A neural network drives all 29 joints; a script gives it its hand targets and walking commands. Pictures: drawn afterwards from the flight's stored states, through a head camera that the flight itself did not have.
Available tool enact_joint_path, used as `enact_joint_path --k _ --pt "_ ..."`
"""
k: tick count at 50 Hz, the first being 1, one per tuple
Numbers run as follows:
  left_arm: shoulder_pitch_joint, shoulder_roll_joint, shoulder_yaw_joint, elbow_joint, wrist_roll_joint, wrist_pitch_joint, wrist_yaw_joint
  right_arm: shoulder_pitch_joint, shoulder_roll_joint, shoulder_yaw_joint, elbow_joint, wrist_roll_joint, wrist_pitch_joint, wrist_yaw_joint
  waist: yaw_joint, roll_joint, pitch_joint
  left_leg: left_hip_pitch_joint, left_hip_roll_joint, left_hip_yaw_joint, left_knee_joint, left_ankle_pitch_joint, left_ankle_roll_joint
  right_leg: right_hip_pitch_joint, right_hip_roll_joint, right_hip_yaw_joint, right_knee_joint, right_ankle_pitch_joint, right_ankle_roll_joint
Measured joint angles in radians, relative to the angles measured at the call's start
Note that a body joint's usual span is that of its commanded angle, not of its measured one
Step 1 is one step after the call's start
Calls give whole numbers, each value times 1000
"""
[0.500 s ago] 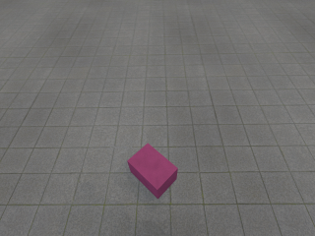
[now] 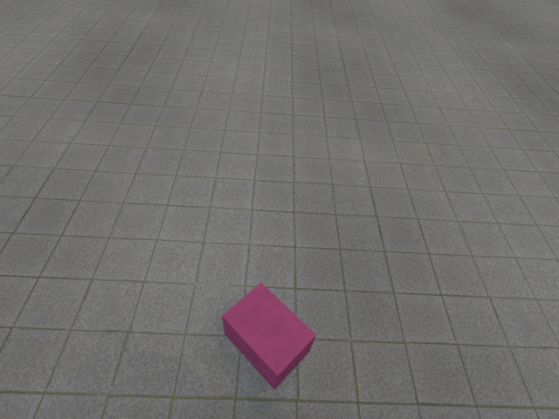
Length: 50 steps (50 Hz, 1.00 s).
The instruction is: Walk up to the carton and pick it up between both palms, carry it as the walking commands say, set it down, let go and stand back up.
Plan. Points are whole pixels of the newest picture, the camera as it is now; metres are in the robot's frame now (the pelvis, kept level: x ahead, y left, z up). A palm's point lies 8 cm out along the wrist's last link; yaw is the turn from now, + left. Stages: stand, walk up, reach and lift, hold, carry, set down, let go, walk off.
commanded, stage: walk up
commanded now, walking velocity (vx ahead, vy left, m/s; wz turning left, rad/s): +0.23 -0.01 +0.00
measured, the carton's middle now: (267, 334) +0.51 -0.01 -0.69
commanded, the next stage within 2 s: none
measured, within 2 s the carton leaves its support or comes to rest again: neither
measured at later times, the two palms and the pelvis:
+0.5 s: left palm out of the picture +0.07 +0.29 -0.13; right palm out of the picture +0.10 -0.23 -0.14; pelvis +0.01 +0.02 -0.01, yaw +2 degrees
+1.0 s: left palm out of the picture +0.07 +0.28 -0.11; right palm out of the picture +0.08 -0.25 -0.14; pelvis +0.01 +0.01 +0.00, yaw +3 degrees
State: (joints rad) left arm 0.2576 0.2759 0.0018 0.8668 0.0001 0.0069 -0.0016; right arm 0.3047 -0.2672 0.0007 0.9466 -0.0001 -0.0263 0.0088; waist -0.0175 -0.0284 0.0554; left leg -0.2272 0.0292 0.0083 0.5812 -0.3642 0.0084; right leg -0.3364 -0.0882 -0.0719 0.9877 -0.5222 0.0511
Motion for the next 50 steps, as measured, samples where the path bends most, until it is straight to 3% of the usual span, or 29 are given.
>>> enact_joint_path --k 5,6,7,8,12,16,21,24,27,29,35,40,42,43,50 --pt "-40 0 0 -22 0 -1 0 13 0 0 3 0 0 -4 1 9 0 4 -1 2 -2 -14 -10 3 11 -3 -227 22 0" --pt "-40 1 0 -23 0 -5 0 13 0 0 3 0 0 -5 1 10 -1 4 -2 3 -2 -18 -16 11 12 -9 -309 80 0" --pt "-40 0 0 -22 0 -11 0 13 0 0 3 0 0 -6 1 9 -1 4 -8 3 3 -23 -23 22 10 -10 -375 217 -5" --pt "-41 -2 0 -18 0 -15 1 9 0 0 4 0 4 -9 1 17 1 -7 -8 3 39 -26 -25 26 9 -14 -375 255 -18" --pt "-30 -3 0 7 0 -17 16 -49 0 0 -15 0 51 -10 1 42 2 -134 -27 3 359 -147 -25 36 -9 -18 -372 198 -44" --pt "-29 -4 0 17 0 -10 27 -123 -1 0 -43 0 80 -3 0 67 3 -197 -27 2 415 -149 -25 35 -30 -17 -382 200 -32" --pt "-29 -4 0 17 0 10 27 -171 -1 0 -53 0 93 6 0 74 2 -176 -26 1 301 -129 -25 35 -40 -18 -383 208 -9" --pt "-29 -4 0 17 0 29 27 -159 -2 0 -51 0 92 7 -1 68 1 -97 -24 0 81 -23 -25 35 -39 -22 -371 205 15" --pt "-29 -4 0 16 0 54 27 -123 5 0 -34 0 87 6 -1 46 2 -76 -32 3 59 34 12 14 -31 -2 -240 85 -4" --pt "-29 -4 0 16 0 60 25 -95 5 0 -28 0 82 7 -1 35 1 -53 -32 4 36 31 18 7 -18 10 -149 77 -12" --pt "-29 -4 0 20 0 59 24 -72 5 0 -15 0 44 -6 0 -2 1 -42 -32 6 -27 62 19 6 11 31 -137 73 -13" --pt "-29 -3 0 20 0 50 24 -72 5 0 -14 0 40 -15 1 -4 0 -42 -36 8 -28 62 17 22 28 32 -291 78 -13" --pt "-29 -3 0 26 0 39 24 -72 5 0 -14 0 40 -16 1 -5 -2 -42 -43 10 -28 63 10 37 27 32 -400 193 -16" --pt "-29 -5 0 30 0 35 24 -72 5 0 -14 0 40 -16 0 -3 -3 -40 -46 9 -28 64 5 39 26 33 -415 262 -24" --pt "-29 -10 0 36 0 28 24 -75 5 0 -18 0 45 -16 0 56 -12 -31 -37 9 -45 88 3 41 34 16 -415 237 -44"
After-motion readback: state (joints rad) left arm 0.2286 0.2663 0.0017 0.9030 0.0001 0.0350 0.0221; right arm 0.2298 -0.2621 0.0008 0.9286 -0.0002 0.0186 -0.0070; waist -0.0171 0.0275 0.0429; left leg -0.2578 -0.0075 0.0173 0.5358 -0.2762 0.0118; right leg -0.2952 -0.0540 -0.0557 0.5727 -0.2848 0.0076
